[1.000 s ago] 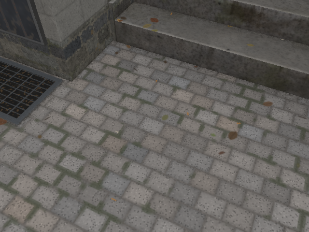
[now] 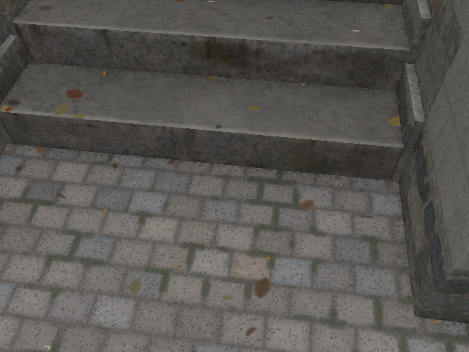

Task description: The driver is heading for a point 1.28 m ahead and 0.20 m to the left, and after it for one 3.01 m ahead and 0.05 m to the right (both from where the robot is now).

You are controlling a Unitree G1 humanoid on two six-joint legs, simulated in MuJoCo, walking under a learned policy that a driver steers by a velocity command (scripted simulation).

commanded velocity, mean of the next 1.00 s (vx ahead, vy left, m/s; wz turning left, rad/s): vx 0.33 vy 0.00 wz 0.36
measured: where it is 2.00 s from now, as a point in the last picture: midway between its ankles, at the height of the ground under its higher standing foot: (237, 300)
